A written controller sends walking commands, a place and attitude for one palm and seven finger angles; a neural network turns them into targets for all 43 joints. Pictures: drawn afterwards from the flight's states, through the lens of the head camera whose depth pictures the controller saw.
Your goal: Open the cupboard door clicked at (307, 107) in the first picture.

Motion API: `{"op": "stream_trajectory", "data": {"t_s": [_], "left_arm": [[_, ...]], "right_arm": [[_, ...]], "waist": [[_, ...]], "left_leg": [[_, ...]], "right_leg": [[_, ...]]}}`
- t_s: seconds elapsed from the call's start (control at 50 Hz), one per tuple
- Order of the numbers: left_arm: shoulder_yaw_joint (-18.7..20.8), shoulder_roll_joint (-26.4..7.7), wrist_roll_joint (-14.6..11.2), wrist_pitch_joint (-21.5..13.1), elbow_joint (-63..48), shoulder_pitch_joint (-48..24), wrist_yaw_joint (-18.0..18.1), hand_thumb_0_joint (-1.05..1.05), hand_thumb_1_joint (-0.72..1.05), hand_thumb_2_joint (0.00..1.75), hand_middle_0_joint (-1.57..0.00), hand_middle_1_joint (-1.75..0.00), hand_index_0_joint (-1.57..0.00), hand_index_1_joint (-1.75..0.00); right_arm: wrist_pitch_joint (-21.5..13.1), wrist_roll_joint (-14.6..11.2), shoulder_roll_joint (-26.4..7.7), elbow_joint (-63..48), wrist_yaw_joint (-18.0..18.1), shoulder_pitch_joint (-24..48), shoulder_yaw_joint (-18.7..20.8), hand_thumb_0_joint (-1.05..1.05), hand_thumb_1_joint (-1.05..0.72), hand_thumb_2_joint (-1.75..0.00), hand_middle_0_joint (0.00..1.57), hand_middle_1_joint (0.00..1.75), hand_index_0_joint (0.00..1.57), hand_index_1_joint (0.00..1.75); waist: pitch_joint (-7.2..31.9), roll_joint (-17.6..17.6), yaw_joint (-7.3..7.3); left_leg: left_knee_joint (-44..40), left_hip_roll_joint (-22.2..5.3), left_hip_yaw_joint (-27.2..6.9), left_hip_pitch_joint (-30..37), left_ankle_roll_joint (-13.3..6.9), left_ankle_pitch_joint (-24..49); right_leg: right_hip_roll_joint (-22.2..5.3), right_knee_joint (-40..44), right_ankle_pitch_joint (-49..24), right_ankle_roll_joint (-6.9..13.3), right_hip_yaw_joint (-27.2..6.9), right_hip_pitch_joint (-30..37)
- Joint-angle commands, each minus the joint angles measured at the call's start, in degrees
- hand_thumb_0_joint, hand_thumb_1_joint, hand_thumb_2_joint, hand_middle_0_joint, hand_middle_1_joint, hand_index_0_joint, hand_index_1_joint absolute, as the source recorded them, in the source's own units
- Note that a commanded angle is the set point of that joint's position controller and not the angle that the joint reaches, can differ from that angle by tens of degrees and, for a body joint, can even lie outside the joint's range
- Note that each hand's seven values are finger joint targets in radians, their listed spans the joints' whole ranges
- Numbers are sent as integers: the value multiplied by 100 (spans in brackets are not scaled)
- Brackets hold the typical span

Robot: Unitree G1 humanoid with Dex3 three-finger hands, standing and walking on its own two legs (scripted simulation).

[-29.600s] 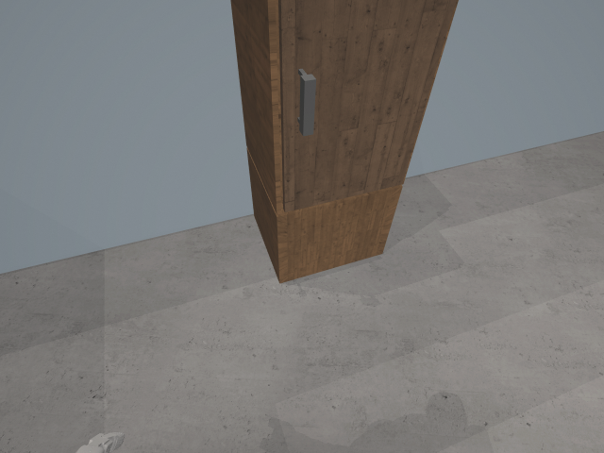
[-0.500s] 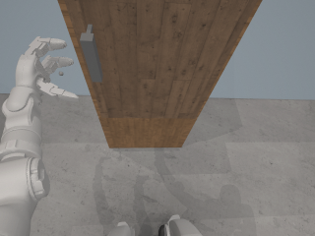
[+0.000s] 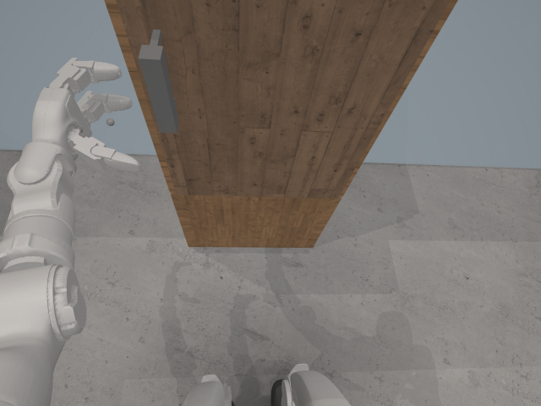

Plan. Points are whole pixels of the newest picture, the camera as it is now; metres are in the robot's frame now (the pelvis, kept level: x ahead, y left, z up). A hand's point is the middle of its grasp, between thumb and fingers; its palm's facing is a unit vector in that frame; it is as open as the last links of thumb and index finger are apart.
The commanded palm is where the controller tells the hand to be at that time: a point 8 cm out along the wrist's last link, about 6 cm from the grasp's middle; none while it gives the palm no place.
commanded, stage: slide the fingers in behind the handle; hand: left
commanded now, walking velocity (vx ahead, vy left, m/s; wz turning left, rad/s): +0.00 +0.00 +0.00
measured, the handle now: (163, 83) +0.57 +0.13 +0.09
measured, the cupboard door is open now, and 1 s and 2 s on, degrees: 0 0 0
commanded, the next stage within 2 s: move the hooked fingers beside the handle in 1.42 s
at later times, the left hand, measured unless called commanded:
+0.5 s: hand (141, 120) +0.50 +0.16 +0.08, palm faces -0.07 -1.00 -0.01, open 14.0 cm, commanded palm +0.47 +0.20 +0.09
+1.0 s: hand (149, 130) +0.48 +0.15 +0.09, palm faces -0.01 -1.00 -0.02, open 14.6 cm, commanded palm +0.46 +0.16 +0.09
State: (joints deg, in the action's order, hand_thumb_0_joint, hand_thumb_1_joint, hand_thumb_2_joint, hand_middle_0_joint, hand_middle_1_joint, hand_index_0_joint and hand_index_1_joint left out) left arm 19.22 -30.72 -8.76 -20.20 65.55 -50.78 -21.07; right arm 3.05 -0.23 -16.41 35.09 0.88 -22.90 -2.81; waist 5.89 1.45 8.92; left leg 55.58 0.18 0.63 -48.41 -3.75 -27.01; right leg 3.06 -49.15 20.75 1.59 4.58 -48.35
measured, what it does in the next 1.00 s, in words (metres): stands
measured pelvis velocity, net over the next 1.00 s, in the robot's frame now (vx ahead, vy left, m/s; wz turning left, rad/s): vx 0.00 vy -0.02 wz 0.03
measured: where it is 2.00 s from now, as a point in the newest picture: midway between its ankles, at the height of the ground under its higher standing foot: outside the picture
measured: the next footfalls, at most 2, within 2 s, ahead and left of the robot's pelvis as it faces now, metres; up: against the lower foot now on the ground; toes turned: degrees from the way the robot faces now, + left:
none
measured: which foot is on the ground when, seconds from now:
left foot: down 0.00-1.00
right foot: down 0.00-1.00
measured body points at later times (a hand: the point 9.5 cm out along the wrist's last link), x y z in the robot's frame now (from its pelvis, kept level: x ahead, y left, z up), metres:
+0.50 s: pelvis +0.01 -0.01 +0.00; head +0.12 +0.01 +0.44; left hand +0.50 +0.21 +0.09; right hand +0.01 -0.27 -0.11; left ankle -0.01 +0.07 -0.68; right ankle +0.02 -0.11 -0.68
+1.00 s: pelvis +0.00 -0.02 +0.00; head +0.10 +0.00 +0.44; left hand +0.48 +0.20 +0.09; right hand +0.04 -0.28 -0.12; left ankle -0.01 +0.07 -0.68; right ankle +0.02 -0.11 -0.68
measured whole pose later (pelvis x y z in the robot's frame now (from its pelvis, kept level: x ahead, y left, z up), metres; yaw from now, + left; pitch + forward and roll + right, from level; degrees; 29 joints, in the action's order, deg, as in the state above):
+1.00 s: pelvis +0.00 -0.02 +0.00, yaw +1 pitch +18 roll -2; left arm 12.3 -21.0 -9.3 -21.8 63.1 -47.7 -9.3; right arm 1.2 -0.1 -15.3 37.6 -0.9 -21.9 -1.3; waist 6.4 2.1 6.6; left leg 53.7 0.8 -0.1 -45.0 -2.6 -26.6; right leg 2.6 -49.2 21.7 2.8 5.1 -45.6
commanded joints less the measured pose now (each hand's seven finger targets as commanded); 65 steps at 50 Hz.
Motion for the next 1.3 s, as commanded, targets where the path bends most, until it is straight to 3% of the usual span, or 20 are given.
{"op": "stream_trajectory", "data": {"t_s": [0.0, 0.02, 0.08, 0.12, 0.14, 0.2, 0.22, 0.3, 0.38, 0.46, 0.48, 0.54, 0.58, 0.68, 0.8, 0.96, 1.02, 1.16, 1.18, 1.28], "left_arm": [[314, -1313, -115, -312, -1019, -2668, 88, 0, -50, 30, -30, -120, -30, -120], [87, -1073, -69, -275, -1026, -2731, 125, 0, -50, 30, -30, -120, -30, -120], [437, -1424, 57, -300, -1205, -2468, 344, 0, -50, 30, -30, -120, -30, -120], [399, -1387, 114, -349, -1280, -2470, 449, 0, -50, 30, -30, -120, -30, -120], [165, -1088, 108, -349, -1264, -2544, 459, 0, -50, 30, -30, -120, -30, -120], [331, -1247, 114, -434, -1379, -2600, 529, 0, -50, 30, -30, -120, -30, -120], [204, -1051, 84, -449, -1474, -2575, 518, 0, -50, 30, -30, -120, -30, -120], [322, -1078, 42, -433, -1498, -2300, 539, 0, -50, 30, -30, -120, -30, -120], [89, -743, 25, -319, -1330, -2063, 521, 0, -50, 30, -30, -120, -30, -120], [50, -663, 28, -382, -1627, -2087, 587, 0, -50, 30, -30, -120, -30, -120], [-72, -510, 0, -447, -1840, -2148, 597, 0, -50, 30, -30, -120, -30, -120], [-67, -418, -43, -476, -1731, -1965, 671, 0, -50, 30, -30, -120, -30, -120], [-88, -395, -28, -467, -1607, -2178, 736, 0, -50, 30, -30, -120, -30, -120], [-464, -34, 79, -605, -1869, -2336, 778, 0, -50, 30, -30, -120, -30, -120], [-738, 360, -2, -616, -1668, -2438, 801, 0, -50, 30, -30, -120, -30, -120], [-1080, 719, 29, -694, -1730, -2851, 882, 0, -50, 30, -30, -120, -30, -120], [-1442, 1156, 31, -721, -1768, -2956, 886, 0, -50, 30, -30, -120, -30, -120], [-1269, 947, 48, -697, -1614, -3022, 957, 0, -50, 30, -30, -120, -30, -120], [-1456, 1133, 59, -715, -1709, -3042, 934, 0, -50, 30, -30, -120, -30, -120], [-1490, 1188, 50, -686, -1600, -3287, 944, 0, -50, 30, -30, -120, -30, -120]], "right_arm": [[-92, 1, -1073, -232, 48, -957, 384, 0, -90, -90, 20, 30, 20, 30], [-93, -12, -1035, -245, 37, -921, 375, 0, -90, -90, 20, 30, 20, 30], [-88, 31, -1032, -337, 11, -975, 384, 0, -90, -90, 20, 30, 20, 30], [-58, 31, -983, -352, -8, -969, 376, 0, -90, -90, 20, 30, 20, 30], [-69, 25, -951, -370, -27, -929, 365, 0, -90, -90, 20, 30, 20, 30], [-70, 29, -983, -364, -33, -976, 399, 0, -90, -90, 20, 30, 20, 30], [-84, 25, -959, -386, -48, -951, 399, 0, -90, -90, 20, 30, 20, 30], [-75, 22, -952, -354, -52, -1003, 421, 0, -90, -90, 20, 30, 20, 30], [-44, 0, -910, -410, -62, -957, 411, 0, -90, -90, 20, 30, 20, 30], [-51, 2, -881, -397, -75, -928, 441, 0, -90, -90, 20, 30, 20, 30], [-74, 1, -862, -429, -86, -900, 455, 0, -90, -90, 20, 30, 20, 30], [-84, -4, -857, -343, -106, -877, 474, 0, -90, -90, 20, 30, 20, 30], [-97, 4, -861, -325, -96, -872, 459, 0, -90, -90, 20, 30, 20, 30], [-170, 3, -822, -316, -112, -778, 472, 0, -90, -90, 20, 30, 20, 30], [-243, -20, -827, -209, -117, -689, 484, 0, -90, -90, 20, 30, 20, 30], [-345, 2, -824, -65, -133, -658, 504, 0, -90, -90, 20, 30, 20, 30], [-394, 8, -789, -20, -148, -641, 502, 0, -90, -90, 20, 30, 20, 30], [-427, 13, -839, 74, -149, -681, 524, 0, -90, -90, 20, 30, 20, 30], [-448, 17, -828, 37, -153, -678, 517, 0, -90, -90, 20, 30, 20, 30], [-472, 22, -825, 104, -147, -695, 514, 0, -90, -90, 20, 30, 20, 30]], "waist": [[2525, 653, 137], [2428, 747, 192], [2650, 841, -7], [2732, 742, -8], [2568, 750, 85], [2711, 669, 56], [2805, 808, 49], [2950, 651, -14], [2511, 495, 26], [2604, 545, -29], [2689, 792, -24], [2630, 451, -27], [2410, 209, 56], [2601, 755, 48], [2482, 416, 128], [2497, 440, 247], [2542, 662, 291], [2518, 385, 272], [2578, 647, 287], [2457, 506, 363]], "left_leg": [[-638, -175, -619, 1936, 375, 2669], [-659, -159, -598, 1911, 357, 2578], [-644, -140, -579, 1937, 367, 2851], [-630, -147, -552, 1908, 370, 2917], [-640, -143, -512, 1840, 339, 2770], [-650, -150, -526, 1911, 325, 2797], [-650, -136, -494, 1981, 323, 2823], [-625, -154, -467, 2050, 326, 3181], [-715, -109, -372, 1735, 243, 2950], [-726, -121, -387, 1909, 278, 3045], [-701, -124, -403, 2126, 306, 3299], [-692, -132, -381, 2051, 304, 3184], [-742, -83, -355, 1749, 241, 2775], [-734, -79, -397, 2161, 299, 2931], [-751, -75, -448, 2130, 299, 2596], [-733, -58, -506, 2178, 301, 2413], [-722, -75, -581, 2458, 361, 2628], [-723, -43, -581, 2279, 323, 2442], [-721, -45, -622, 2469, 349, 2649], [-706, -40, -641, 2397, 338, 2549]], "right_leg": [[45, 310, -1489, 22, -260, 884], [31, 324, -1457, 18, -263, 826], [36, 267, -1625, 48, -268, 1015], [37, 250, -1747, 25, -285, 1138], [42, 279, -1721, 10, -301, 1087], [52, 285, -1785, 13, -313, 1201], [50, 296, -1815, 12, -325, 1221], [57, 287, -2120, 2, -328, 1397], [49, 355, -2209, 6, -346, 1543], [35, 346, -2224, 10, -338, 1527], [41, 337, -2262, 22, -335, 1438], [45, 378, -2295, -4, -345, 1523], [28, 396, -2210, -4, -363, 1621], [3, 355, -2089, 29, -354, 1373], [9, 410, -1901, 21, -328, 1286], [-15, 411, -1748, 20, -322, 1103], [-15, 375, -1706, 33, -256, 848], [-21, 390, -1677, 34, -273, 961], [-22, 352, -1680, 54, -242, 818], [-23, 360, -1625, 49, -237, 754]]}}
